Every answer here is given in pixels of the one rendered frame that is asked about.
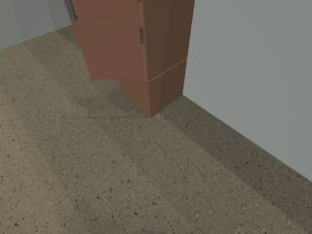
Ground handle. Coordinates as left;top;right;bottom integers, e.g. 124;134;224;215
64;0;78;22

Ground cupboard door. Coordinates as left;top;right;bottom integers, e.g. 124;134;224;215
63;0;144;80

